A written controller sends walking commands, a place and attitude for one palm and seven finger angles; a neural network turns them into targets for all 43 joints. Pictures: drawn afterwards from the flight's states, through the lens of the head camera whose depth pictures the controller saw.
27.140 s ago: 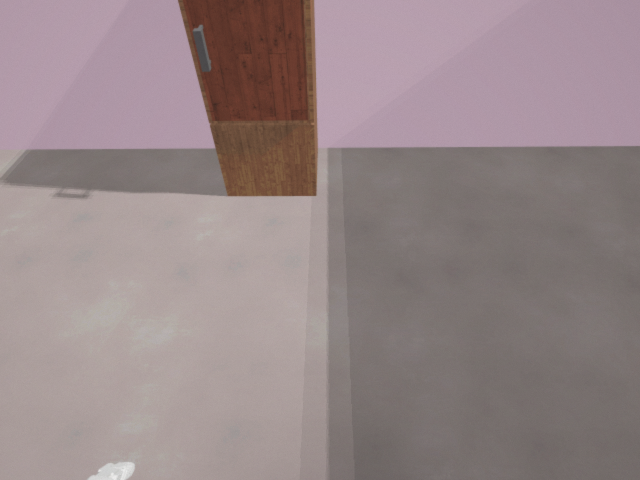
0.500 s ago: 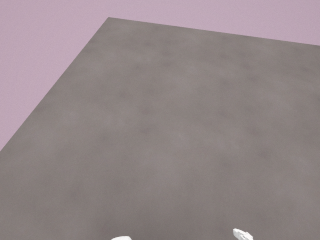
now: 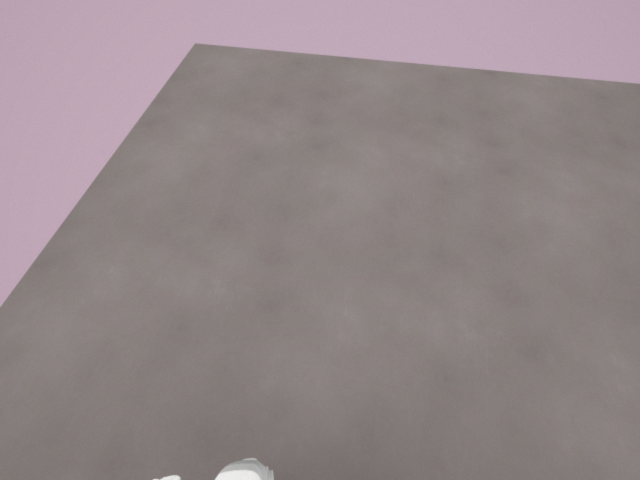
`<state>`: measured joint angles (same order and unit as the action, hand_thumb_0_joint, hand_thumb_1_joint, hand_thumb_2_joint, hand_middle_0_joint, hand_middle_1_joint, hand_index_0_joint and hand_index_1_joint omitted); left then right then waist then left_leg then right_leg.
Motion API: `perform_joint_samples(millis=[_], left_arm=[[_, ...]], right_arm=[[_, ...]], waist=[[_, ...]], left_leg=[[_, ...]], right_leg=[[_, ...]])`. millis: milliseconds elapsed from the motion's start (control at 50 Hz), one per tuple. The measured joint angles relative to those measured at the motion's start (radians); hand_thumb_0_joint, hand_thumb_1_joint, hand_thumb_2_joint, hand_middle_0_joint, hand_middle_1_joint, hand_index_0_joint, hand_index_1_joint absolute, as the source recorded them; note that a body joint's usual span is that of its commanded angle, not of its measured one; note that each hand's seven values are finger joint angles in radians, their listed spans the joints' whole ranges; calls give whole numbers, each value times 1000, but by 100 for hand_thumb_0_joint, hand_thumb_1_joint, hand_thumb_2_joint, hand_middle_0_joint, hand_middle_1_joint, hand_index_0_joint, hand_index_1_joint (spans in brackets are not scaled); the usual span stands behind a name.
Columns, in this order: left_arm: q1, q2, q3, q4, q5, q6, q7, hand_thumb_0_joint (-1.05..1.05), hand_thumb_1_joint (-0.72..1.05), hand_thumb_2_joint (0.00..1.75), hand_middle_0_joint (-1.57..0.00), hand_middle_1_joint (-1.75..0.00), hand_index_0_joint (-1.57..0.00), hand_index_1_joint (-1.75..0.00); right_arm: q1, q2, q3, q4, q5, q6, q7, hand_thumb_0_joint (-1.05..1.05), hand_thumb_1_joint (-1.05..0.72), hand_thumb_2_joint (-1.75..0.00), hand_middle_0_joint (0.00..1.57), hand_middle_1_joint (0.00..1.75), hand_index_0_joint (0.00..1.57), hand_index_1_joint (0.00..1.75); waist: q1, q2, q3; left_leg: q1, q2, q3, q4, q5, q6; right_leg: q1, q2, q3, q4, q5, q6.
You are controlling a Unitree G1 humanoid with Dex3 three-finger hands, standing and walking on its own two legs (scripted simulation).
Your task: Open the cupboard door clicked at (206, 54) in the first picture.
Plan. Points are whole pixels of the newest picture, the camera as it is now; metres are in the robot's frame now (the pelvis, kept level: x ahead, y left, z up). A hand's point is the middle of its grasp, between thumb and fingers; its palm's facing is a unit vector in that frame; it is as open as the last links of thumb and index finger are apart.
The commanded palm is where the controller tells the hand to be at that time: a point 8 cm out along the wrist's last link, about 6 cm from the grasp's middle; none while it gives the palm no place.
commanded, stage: turn to face it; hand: left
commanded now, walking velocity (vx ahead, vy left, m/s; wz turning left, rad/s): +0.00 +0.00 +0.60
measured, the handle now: out of the picture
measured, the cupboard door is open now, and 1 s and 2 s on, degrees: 44 44 44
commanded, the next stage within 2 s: none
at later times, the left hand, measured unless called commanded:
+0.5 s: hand (184, 472) +0.15 +0.20 -0.16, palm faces +0.28 -0.91 -0.30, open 7.4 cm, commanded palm none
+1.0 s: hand out of the picture +0.08 +0.16 -0.17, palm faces +0.58 -0.76 -0.29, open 7.4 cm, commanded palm none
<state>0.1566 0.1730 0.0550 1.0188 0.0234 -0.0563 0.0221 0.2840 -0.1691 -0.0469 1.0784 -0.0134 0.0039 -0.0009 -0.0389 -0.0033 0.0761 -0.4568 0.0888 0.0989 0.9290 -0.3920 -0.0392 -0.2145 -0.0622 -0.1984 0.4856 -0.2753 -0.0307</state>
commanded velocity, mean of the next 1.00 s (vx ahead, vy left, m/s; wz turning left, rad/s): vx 0.00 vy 0.00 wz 0.60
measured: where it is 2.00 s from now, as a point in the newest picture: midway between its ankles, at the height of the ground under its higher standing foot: (362, 473)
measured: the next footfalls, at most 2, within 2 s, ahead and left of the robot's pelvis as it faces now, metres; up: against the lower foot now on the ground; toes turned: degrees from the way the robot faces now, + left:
left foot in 0.14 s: +0.15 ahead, +0.12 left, +0.00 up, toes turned +12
right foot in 0.48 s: +0.17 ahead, -0.16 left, +0.00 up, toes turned +13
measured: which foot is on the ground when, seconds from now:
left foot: up 0.00-0.12, down 0.14-0.48, up 0.50-0.78, down 0.80-1.00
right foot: down 0.00-0.14, up 0.16-0.46, down 0.48-0.80, up 0.82-1.00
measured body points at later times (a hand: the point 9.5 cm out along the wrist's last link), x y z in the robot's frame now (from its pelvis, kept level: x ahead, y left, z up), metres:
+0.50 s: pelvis +0.09 -0.05 -0.02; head +0.15 -0.04 +0.43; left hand +0.14 +0.24 -0.14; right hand +0.25 -0.28 -0.16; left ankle +0.10 +0.11 -0.73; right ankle +0.13 -0.17 -0.74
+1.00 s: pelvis +0.14 -0.07 -0.01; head +0.20 -0.03 +0.43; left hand +0.05 +0.20 -0.15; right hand +0.38 -0.21 -0.15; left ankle +0.07 +0.05 -0.74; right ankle +0.21 -0.19 -0.69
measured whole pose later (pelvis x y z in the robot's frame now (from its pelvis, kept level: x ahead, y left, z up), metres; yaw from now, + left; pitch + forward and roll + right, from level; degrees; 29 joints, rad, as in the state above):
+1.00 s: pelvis +0.14 -0.07 -0.01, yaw +36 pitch +2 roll +0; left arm 0.16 0.26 0.07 0.88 0.02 0.05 0.01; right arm 0.12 -0.24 -0.05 0.88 -0.03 0.04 0.01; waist 0.01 0.00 0.13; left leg -0.32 0.01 -0.03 0.57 -0.28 -0.02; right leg -0.47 -0.07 -0.03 0.96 -0.47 0.08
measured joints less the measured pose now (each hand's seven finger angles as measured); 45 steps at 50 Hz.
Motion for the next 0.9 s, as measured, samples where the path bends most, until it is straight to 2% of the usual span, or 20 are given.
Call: perform_joint_samples(millis=[100, 120, 140, 180, 220, 260, 340, 440, 460, 480, 500, 540, 580, 620, 680, 760, 780, 800, 840, 900], left_arm=[[15, 15, 0, -1, -1, 20, -3, -1, 94, 90, -20, -30, -20, -30], [25, 15, 0, -4, -2, 26, -4, -1, 93, 90, -20, -30, -20, -30], [36, 12, 1, -9, -6, 35, -5, 0, 93, 90, -20, -30, -20, -30], [29, 25, 1, -14, -9, 63, -2, 0, 92, 90, -20, -30, -20, -30], [7, 35, 6, -19, -5, 82, -1, 0, 92, 90, -20, -30, -20, -30], [-16, 40, 11, -34, -4, 88, -3, 0, 92, 90, -20, -30, -20, -30], [-46, 45, 14, -81, -5, 88, -9, 1, 91, 90, -20, -30, -19, -30], [-56, 52, 11, -130, -5, 83, -13, 0, 91, 90, -20, -30, -19, -30], [-50, 57, 10, -141, -4, 78, -14, 0, 91, 90, -20, -30, -19, -30], [-38, 66, 9, -155, 1, 70, -14, 0, 91, 90, -20, -30, -19, -30], [-35, 63, 9, -157, 6, 64, -10, 0, 91, 90, -20, -30, -19, -30], [-21, 50, -1, -157, 9, 63, -5, 0, 91, 90, -20, -30, -20, -30], [1, 41, -7, -152, 9, 65, 0, 0, 91, 90, -20, -30, -20, -30], [21, 38, -10, -142, 10, 66, 2, 0, 91, 90, -20, -30, -20, -30], [44, 38, -14, -133, 10, 61, 0, 0, 90, 90, -20, -30, -20, -30], [71, 47, -14, -124, 7, 58, -7, 0, 90, 90, -20, -30, -20, -30], [80, 52, -12, -121, 3, 59, -9, 0, 90, 90, -20, -30, -20, -30], [91, 53, -10, -121, -1, 65, -11, 0, 90, 90, -20, -30, -20, -30], [72, 74, -4, -111, -3, 91, -9, 0, 90, 90, -20, -30, -20, -30], [37, 86, 6, -101, -4, 114, -5, 1, 91, 90, -20, -30, -20, -30]], right_arm=[[-63, 10, 4, -53, -5, 6, 13, 1, -92, -89, 20, 30, 20, 30], [-69, 2, 4, -67, -7, 3, 17, 1, -93, -89, 20, 30, 20, 30], [-72, -11, 2, -85, -12, -3, 20, 1, -93, -89, 20, 30, 20, 30], [-97, -14, 1, -105, -17, -8, 12, 1, -93, -89, 20, 30, 20, 30], [-109, -18, 2, -126, -19, -10, 3, 1, -92, -89, 20, 30, 20, 30], [-115, -26, 2, -139, -19, -9, -4, 0, -92, -89, 20, 30, 20, 30], [-122, -46, -1, -152, -18, -1, -4, 0, -91, -89, 20, 30, 20, 30], [-126, -70, -20, -168, -18, 27, 7, 1, -91, -89, 20, 30, 20, 30], [-123, -73, -25, -172, -15, 34, 8, 1, -91, -89, 20, 30, 20, 30], [-119, -74, -30, -177, -11, 42, 11, 1, -91, -89, 20, 30, 20, 30], [-126, -83, -37, -176, -9, 49, 14, 1, -91, -89, 20, 30, 20, 30], [-139, -104, -49, -172, -9, 62, 17, 1, -91, -89, 20, 30, 20, 30], [-151, -114, -54, -169, -9, 68, 21, 1, -91, -89, 20, 30, 20, 30], [-158, -111, -52, -173, -6, 69, 25, 1, -91, -89, 20, 30, 20, 30], [-169, -101, -40, -179, -1, 65, 31, 1, -91, -89, 20, 30, 20, 30], [-192, -90, -23, -192, 1, 56, 35, 1, -91, -89, 20, 30, 20, 30], [-195, -90, -19, -199, 0, 51, 37, 1, -91, -89, 20, 30, 20, 30], [-193, -96, -16, -211, -4, 42, 39, 1, -91, -89, 20, 30, 20, 30], [-202, -83, -14, -216, -7, 27, 33, 1, -91, -89, 20, 30, 20, 30], [-189, -72, -7, -218, -11, 22, 18, 1, -91, -89, 20, 30, 20, 30]], waist=[[16, -25, 9], [18, -25, 8], [20, -13, -1], [15, -29, 3], [16, -30, 6], [21, -23, 10], [32, 1, 13], [23, 38, 8], [24, 38, 2], [29, 22, -9], [32, 28, -5], [30, 42, 8], [27, 39, 16], [24, 20, 21], [31, -13, 32], [46, -37, 46], [48, -40, 44], [47, -26, 34], [49, -44, 48], [54, -37, 52]], left_leg=[[23, -17, 46, -238, 121, 4], [44, -22, 48, -295, 194, 12], [52, -21, 36, -315, 231, 51], [25, -39, 26, -249, 154, 93], [20, -51, 8, -246, 124, 95], [31, -59, -15, -285, 145, 77], [61, -65, -63, -364, 186, 67], [60, -64, -144, -370, 191, 27], [50, -69, -158, -353, 182, 17], [30, -83, -158, -317, 145, 13], [4, -86, -161, -242, 55, 11], [-54, -93, -148, -26, -54, 7], [-86, -88, -112, 131, -64, -5], [-72, -77, -73, 140, -65, -16], [-6, -71, -28, -7, -63, -22], [96, -81, 7, -239, 6, -7], [129, -83, 14, -311, 73, 3], [147, -73, 0, -357, 153, 33], [118, -85, -21, -299, 105, 58], [116, -85, -64, -303, 77, 48]], right_leg=[[54, -16, -51, 38, -78, 24], [51, -22, -59, 81, -112, 32], [26, -25, -63, 153, -146, 46], [-67, -26, 20, 378, -278, 70], [-162, -7, 94, 566, -295, 85], [-227, 0, 136, 647, -248, 95], [-262, 0, 177, 556, -193, 105], [-174, 21, 176, 272, -131, 99], [-138, 22, 171, 186, -98, 95], [-113, 11, 178, 108, -66, 76], [-117, 9, 170, 121, -48, 61], [-104, -2, 138, 144, -62, 44], [-74, -17, 114, 121, -67, 39], [-44, -36, 91, 90, -63, 36], [-14, -63, 54, 67, -66, 37], [-8, -89, -1, 111, -108, 48], [-19, -96, -13, 147, -129, 52], [-50, -93, -23, 214, -148, 63], [-136, -85, 49, 413, -261, 90], [-236, -44, 129, 589, -264, 108]])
